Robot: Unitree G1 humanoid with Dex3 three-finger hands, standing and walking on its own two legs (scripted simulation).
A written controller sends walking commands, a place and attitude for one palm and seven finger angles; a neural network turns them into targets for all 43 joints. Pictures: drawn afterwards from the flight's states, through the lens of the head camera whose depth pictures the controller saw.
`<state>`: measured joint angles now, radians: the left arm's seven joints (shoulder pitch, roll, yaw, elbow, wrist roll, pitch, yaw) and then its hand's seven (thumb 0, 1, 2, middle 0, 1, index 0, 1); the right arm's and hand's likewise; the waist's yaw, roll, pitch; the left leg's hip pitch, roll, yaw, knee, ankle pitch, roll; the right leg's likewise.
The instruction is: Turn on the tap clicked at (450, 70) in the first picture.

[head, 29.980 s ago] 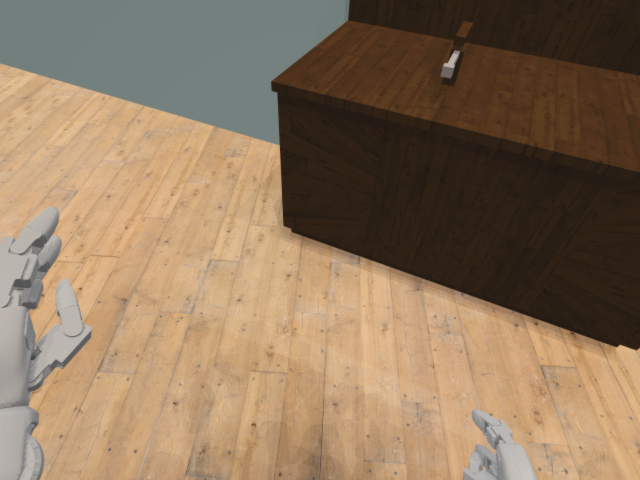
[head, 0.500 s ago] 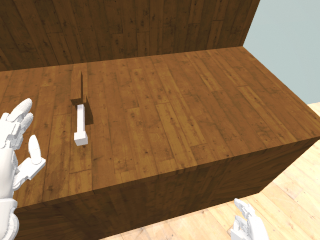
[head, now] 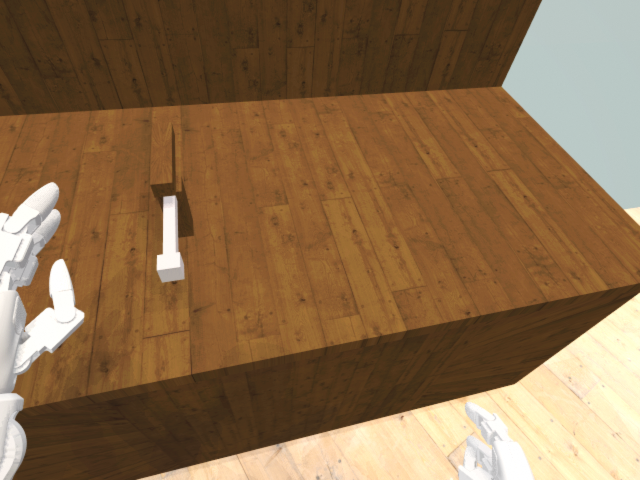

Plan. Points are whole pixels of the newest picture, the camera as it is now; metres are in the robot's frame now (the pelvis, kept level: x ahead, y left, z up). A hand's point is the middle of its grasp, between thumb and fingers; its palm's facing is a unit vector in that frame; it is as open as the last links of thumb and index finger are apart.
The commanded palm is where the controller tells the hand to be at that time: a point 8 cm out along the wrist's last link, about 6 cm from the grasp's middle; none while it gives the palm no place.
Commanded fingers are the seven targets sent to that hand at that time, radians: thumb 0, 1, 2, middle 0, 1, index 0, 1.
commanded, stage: come to a stop and stand still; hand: left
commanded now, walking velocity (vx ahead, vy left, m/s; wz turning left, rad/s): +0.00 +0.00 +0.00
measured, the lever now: (170, 267) +0.34 +0.23 +0.05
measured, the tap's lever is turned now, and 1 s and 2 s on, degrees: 0 0 0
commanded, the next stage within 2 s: look again from close up in 0.66 s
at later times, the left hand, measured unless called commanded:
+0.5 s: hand (64, 310) +0.22 +0.26 +0.16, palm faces +0.38 -0.86 -0.34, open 7.4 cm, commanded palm +0.16 +0.29 +0.18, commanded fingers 0.00 0.90 0.90 -0.20 -0.30 -0.20 -0.30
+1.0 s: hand (72, 312) +0.22 +0.25 +0.16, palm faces +0.37 -0.85 -0.37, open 7.4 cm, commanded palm +0.16 +0.28 +0.18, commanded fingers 0.00 0.90 0.90 -0.20 -0.30 -0.20 -0.30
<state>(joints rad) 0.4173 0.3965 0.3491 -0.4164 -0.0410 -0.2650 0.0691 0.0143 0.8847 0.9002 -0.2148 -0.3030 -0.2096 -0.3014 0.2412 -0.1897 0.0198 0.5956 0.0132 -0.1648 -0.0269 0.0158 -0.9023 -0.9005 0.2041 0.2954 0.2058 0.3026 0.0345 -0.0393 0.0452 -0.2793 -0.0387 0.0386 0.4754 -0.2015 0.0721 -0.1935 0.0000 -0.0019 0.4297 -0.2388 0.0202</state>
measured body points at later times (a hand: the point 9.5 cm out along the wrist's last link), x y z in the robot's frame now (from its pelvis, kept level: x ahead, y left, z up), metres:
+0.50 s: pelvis +0.00 +0.01 +0.00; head +0.02 +0.04 +0.45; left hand +0.19 +0.30 +0.18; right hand +0.19 -0.21 -0.06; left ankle +0.03 +0.07 -0.74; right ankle -0.01 -0.14 -0.74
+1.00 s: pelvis +0.00 +0.00 +0.00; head +0.02 +0.02 +0.45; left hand +0.19 +0.29 +0.18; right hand +0.18 -0.22 -0.07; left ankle +0.03 +0.07 -0.74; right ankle -0.01 -0.14 -0.74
